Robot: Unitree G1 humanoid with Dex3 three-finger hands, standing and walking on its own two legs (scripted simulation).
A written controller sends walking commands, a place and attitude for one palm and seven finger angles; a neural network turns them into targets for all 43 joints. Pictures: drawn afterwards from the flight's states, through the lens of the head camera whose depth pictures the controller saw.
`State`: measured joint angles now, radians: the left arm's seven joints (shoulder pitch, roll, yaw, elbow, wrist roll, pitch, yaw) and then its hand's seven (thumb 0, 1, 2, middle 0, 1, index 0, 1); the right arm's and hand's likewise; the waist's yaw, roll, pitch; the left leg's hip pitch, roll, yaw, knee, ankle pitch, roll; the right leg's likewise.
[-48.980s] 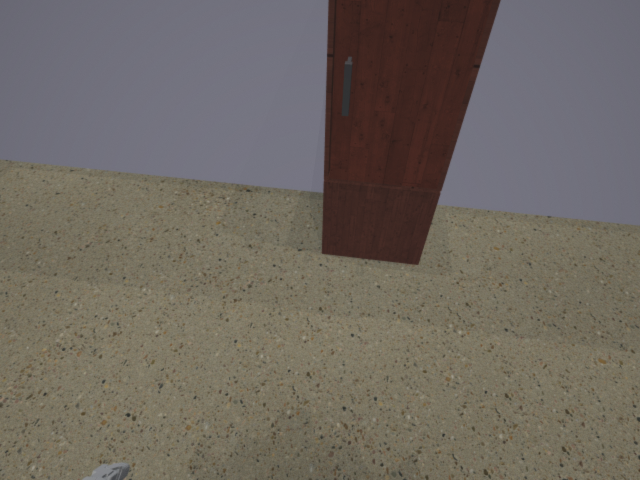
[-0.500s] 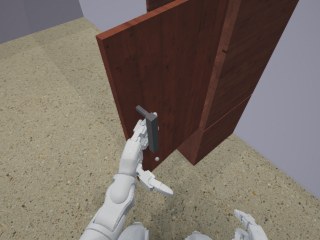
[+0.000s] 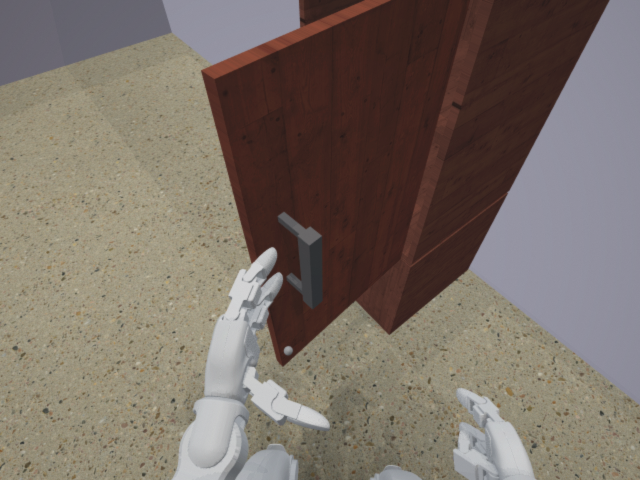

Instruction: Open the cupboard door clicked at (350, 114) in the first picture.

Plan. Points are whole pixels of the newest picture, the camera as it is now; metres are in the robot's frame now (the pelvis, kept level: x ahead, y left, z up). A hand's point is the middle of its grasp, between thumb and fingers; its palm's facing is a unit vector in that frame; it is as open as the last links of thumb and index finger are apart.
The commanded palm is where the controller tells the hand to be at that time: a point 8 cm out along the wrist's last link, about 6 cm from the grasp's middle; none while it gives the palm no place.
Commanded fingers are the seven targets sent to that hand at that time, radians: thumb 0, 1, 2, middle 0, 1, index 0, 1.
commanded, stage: slide the hand sideways off the handle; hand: left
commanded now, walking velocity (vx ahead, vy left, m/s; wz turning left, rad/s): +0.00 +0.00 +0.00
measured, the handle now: (300, 262) +0.37 +0.05 +0.07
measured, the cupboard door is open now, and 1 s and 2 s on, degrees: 95 95 95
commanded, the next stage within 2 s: draw the hand back to the body in 0.48 s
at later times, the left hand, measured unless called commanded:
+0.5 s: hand (247, 386) +0.22 +0.09 +0.06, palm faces -0.05 -1.00 -0.03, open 16.3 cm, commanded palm +0.20 +0.15 +0.06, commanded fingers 0.00 -0.50 0.30 -0.15 -0.30 -0.15 -0.30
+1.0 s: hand (191, 371) +0.21 +0.14 +0.11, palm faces -0.02 -1.00 -0.06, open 16.3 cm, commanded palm +0.18 +0.20 +0.13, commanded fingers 0.00 -0.43 0.33 -0.15 -0.30 -0.15 -0.30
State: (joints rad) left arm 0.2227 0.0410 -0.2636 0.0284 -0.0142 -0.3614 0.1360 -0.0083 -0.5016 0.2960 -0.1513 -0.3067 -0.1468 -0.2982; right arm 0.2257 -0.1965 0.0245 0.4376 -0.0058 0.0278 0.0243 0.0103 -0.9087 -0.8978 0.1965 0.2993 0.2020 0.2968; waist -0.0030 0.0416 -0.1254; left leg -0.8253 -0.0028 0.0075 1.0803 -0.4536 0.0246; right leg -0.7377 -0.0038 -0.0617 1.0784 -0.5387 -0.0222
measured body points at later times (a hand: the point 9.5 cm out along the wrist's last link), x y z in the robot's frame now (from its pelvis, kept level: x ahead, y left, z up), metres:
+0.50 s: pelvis +0.01 -0.02 -0.01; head +0.06 -0.04 +0.44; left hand +0.21 +0.15 +0.06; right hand +0.19 -0.25 -0.09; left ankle +0.05 +0.10 -0.66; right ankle +0.00 -0.11 -0.66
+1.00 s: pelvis +0.02 -0.01 +0.02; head +0.03 -0.02 +0.47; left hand +0.21 +0.19 +0.12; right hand +0.19 -0.23 -0.05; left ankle +0.05 +0.10 -0.66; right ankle +0.00 -0.11 -0.66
